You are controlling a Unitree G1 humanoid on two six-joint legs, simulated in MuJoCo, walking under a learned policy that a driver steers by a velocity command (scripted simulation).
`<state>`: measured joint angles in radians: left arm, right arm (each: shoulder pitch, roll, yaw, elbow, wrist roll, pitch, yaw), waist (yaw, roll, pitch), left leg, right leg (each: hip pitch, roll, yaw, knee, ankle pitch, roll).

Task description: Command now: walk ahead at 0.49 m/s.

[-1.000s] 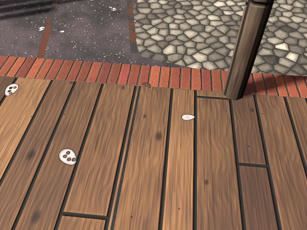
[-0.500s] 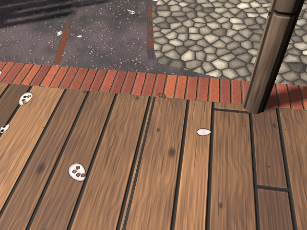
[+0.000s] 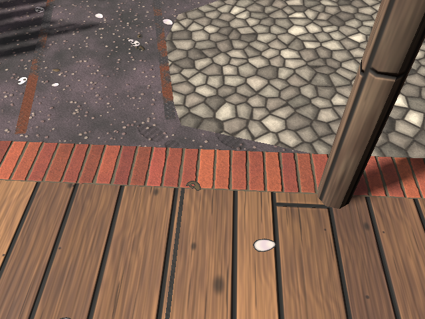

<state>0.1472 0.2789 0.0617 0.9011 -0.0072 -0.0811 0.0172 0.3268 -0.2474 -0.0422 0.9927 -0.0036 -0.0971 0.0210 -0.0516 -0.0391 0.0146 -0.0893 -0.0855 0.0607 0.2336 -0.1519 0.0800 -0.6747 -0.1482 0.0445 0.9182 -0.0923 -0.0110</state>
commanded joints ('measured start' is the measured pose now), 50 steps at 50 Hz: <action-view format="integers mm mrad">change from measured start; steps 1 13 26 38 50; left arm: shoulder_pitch -46 264 133 177 61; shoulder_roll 30 244 113 167 27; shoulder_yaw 2 65 8 37 -64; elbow -61 -37 -15 33 -51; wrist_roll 3 -2 9 10 99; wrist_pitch -12 -31 -21 17 -8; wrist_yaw -9 -30 -19 9 -24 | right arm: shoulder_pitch -40 28 -193 -253 -73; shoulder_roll -157 -141 -94 -141 -72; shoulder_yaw -27 -14 -15 -36 3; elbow -61 -61 -141 -204 -128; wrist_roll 7 -13 4 19 -68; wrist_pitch -12 40 14 4 -56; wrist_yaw -21 -37 -11 37 20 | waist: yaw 23 210 57 21 59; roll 79 19 -9 -37 53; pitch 57 -282 25 -50 9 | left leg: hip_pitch -91 -102 -595 -356 -251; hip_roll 256 202 236 91 208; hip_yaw -147 -44 -105 -3 -402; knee -154 638 623 321 -74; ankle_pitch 131 351 117 54 -54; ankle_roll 135 13 -83 36 227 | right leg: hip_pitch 26 794 519 776 78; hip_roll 9 -50 -48 -108 23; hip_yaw -15 123 67 -130 28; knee -195 -414 -823 -516 81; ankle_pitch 177 -21 112 554 -110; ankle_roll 14 -164 -217 -110 -12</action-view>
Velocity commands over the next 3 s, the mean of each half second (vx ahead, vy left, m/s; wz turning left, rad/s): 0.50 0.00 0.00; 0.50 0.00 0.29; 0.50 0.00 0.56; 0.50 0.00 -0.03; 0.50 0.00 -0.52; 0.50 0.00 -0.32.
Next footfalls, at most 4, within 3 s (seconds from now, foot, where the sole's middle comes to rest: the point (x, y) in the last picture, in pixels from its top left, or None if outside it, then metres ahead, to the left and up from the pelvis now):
0.24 right None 0.34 -0.15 -0.78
0.78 left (183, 284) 0.63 0.09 -0.78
1.26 right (217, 202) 0.95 -0.04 -0.78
1.72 left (135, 186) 1.04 0.27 -0.78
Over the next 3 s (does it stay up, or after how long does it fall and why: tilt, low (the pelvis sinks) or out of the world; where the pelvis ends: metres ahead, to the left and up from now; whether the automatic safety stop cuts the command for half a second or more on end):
stays up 1.69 0.31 -0.15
